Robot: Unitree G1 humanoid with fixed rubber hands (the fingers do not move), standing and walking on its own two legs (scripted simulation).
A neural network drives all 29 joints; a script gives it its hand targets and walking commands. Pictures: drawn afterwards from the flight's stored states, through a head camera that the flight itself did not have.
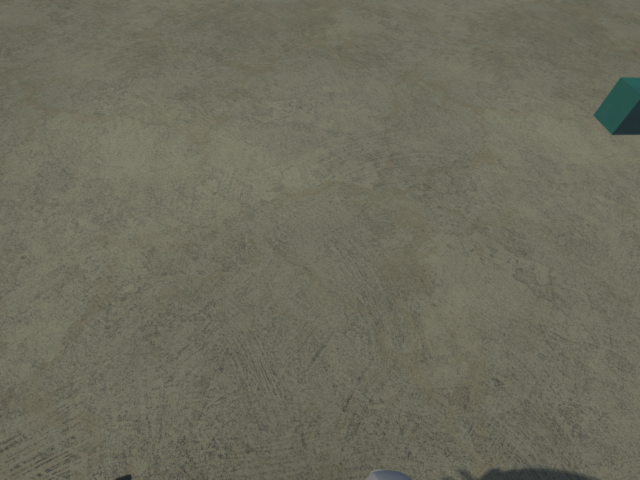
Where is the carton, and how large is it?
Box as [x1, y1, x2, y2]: [593, 77, 639, 134]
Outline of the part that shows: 621,77 593,115 611,134 639,134 639,78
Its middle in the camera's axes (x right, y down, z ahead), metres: +1.86 -0.80 +2.27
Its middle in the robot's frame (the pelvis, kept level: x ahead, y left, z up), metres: +2.07 -1.96 -0.66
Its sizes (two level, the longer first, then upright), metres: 0.210 0.200 0.250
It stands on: the floor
